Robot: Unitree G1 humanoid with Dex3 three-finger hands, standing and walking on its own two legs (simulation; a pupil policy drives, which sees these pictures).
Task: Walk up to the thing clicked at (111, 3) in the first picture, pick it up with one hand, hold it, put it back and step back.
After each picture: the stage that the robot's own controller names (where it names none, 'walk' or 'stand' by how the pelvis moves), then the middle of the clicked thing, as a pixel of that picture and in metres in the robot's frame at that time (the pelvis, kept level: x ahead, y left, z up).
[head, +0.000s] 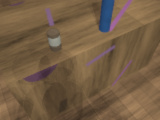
stand; (106, 12) +0.85 -0.10 -0.01
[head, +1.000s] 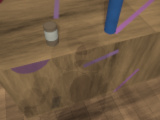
sink last; (113, 11) +0.78 -0.11 +0.02
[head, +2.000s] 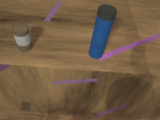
sink last; (100, 34) +0.57 -0.03 +0.03
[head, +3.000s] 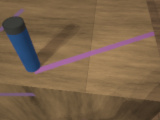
walk; (24, 47) +0.48 +0.28 +0.03
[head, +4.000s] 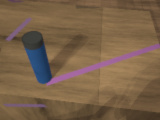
stand; (39, 60) +0.45 +0.21 -0.01
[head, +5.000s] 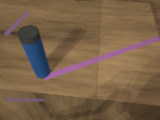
stand; (36, 55) +0.46 +0.22 -0.01
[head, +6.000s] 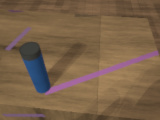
stand; (37, 70) +0.42 +0.22 -0.02
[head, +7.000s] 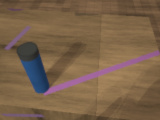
stand; (35, 70) +0.42 +0.23 -0.02
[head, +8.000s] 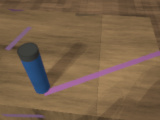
stand; (36, 71) +0.41 +0.23 -0.02
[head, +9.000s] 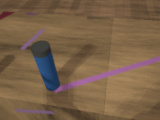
rise first; (47, 68) +0.44 +0.22 -0.01
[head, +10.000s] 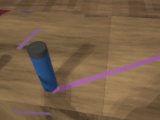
go down; (44, 69) +0.43 +0.22 -0.01
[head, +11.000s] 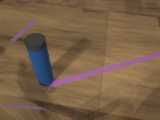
go down; (41, 62) +0.44 +0.20 +0.00
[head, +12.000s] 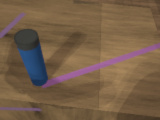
go down; (34, 61) +0.43 +0.20 +0.02
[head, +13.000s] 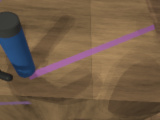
close in; (17, 50) +0.43 +0.21 +0.05
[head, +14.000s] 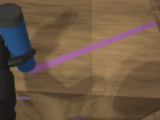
close; (18, 43) +0.45 +0.21 +0.06
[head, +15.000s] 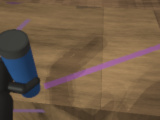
lift; (23, 70) +0.33 +0.20 +0.13
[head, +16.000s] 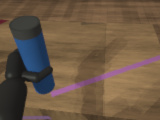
hold; (36, 60) +0.33 +0.17 +0.18
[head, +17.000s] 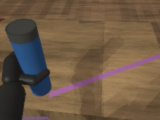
hold; (33, 63) +0.33 +0.17 +0.17
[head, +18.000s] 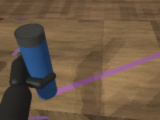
crouch; (40, 66) +0.33 +0.16 +0.15
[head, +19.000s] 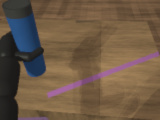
crouch; (28, 42) +0.40 +0.19 +0.19
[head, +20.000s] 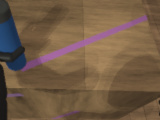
lower; (7, 41) +0.46 +0.22 +0.05
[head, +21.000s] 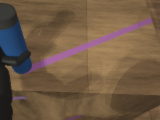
lower; (13, 44) +0.44 +0.21 +0.07
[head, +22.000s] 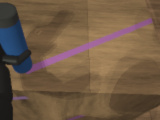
lower; (14, 44) +0.45 +0.21 +0.07
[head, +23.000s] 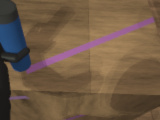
lower; (13, 41) +0.46 +0.21 +0.07
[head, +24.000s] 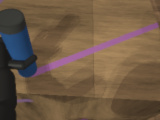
draw back; (20, 49) +0.43 +0.20 +0.06
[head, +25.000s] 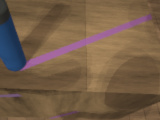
rise; (6, 41) +0.44 +0.21 +0.07
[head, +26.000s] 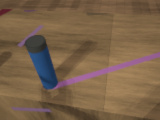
sink last; (43, 65) +0.43 +0.22 +0.03
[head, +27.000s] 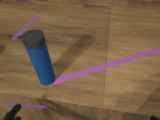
stand; (41, 61) +0.43 +0.21 +0.03
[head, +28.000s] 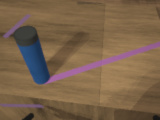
stand; (34, 59) +0.43 +0.22 +0.05
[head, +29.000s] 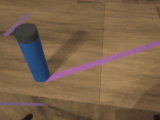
stand; (35, 56) +0.43 +0.21 +0.05
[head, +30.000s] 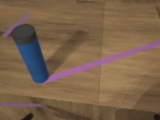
stand; (33, 57) +0.43 +0.22 +0.05
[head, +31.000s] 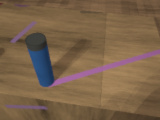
stand; (42, 63) +0.44 +0.21 +0.01
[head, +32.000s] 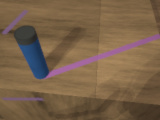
walk; (34, 56) +0.45 +0.22 +0.00
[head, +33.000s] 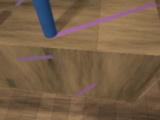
walk; (45, 14) +0.67 +0.24 +0.01
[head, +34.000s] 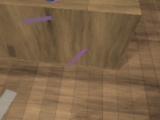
walk; out of the picture +1.00 +0.26 +0.01
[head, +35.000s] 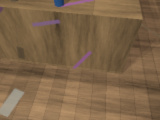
stand; out of the picture +1.07 +0.23 +0.00
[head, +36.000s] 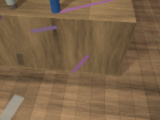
stand; out of the picture +1.08 +0.25 -0.01
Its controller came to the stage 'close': yes
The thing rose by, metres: 0.21
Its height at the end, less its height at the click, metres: +0.00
